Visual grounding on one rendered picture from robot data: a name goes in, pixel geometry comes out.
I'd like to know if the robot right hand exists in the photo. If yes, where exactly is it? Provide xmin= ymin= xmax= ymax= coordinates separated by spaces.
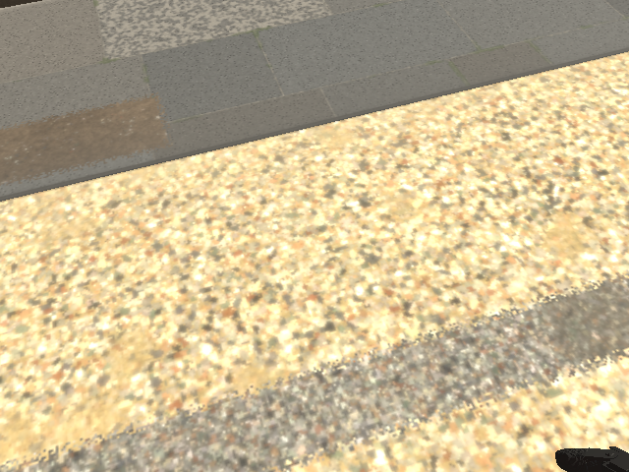
xmin=555 ymin=446 xmax=629 ymax=472

